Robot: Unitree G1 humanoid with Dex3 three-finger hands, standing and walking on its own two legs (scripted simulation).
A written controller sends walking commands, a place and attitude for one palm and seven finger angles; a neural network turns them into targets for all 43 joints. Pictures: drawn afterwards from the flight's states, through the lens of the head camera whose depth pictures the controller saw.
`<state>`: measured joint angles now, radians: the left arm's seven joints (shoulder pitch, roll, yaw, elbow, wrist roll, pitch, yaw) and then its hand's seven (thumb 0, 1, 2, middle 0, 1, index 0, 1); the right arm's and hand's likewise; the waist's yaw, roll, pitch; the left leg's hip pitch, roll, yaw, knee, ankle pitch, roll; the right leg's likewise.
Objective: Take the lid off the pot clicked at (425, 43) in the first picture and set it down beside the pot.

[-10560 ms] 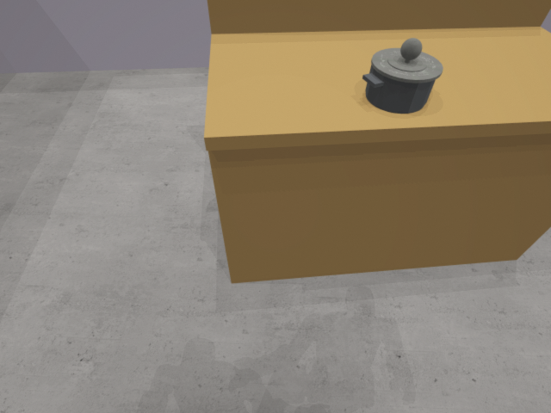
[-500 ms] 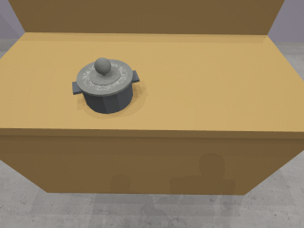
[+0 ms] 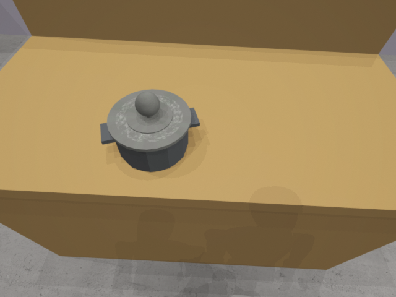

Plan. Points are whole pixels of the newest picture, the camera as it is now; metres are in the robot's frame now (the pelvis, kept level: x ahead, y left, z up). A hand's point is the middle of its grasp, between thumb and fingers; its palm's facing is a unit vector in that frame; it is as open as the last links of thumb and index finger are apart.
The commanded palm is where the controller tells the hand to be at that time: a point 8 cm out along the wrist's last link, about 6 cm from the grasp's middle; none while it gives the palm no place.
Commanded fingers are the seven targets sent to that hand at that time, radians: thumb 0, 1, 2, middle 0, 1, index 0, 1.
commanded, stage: come to a stop and stand still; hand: left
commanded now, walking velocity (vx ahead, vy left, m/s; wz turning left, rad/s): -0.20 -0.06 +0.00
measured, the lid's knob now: (147, 104) +0.45 +0.13 +0.13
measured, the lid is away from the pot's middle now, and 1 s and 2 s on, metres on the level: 0.00 0.00 0.00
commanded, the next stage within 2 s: look again from close up in 1.02 s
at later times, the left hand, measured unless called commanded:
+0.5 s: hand out of the picture +0.06 +0.25 -0.18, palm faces +0.04 -0.97 -0.24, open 7.3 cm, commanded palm none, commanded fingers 0.00 0.90 0.90 -0.20 -0.30 -0.20 -0.30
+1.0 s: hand out of the picture -0.09 +0.27 -0.18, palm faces +0.06 -0.98 -0.17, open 7.3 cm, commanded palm none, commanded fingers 0.00 0.90 0.90 -0.20 -0.30 -0.20 -0.30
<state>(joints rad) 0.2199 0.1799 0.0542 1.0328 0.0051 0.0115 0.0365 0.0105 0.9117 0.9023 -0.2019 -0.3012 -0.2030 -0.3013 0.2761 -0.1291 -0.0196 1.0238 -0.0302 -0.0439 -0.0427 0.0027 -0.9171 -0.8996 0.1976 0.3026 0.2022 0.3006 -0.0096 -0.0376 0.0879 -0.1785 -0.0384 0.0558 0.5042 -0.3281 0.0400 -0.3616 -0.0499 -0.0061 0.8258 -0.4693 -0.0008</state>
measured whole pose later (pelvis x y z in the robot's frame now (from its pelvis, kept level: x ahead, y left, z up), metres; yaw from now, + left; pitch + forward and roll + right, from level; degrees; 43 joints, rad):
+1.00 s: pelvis -0.03 +0.10 +0.00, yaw +1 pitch -3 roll -1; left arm 0.43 0.19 -0.01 1.03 0.02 0.02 0.03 0.01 0.91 0.90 -0.20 -0.30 -0.20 -0.30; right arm 0.27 -0.17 0.00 0.99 -0.01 0.01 -0.01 0.00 -0.92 -0.90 0.20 0.30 0.20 0.30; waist 0.03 -0.03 0.02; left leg -0.26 -0.08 0.05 0.52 -0.22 0.11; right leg -0.24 -0.08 0.08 0.47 -0.22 -0.01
